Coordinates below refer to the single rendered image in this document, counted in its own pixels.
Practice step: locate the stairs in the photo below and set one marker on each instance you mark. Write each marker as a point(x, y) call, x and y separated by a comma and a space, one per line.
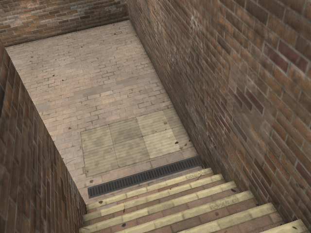
point(199, 202)

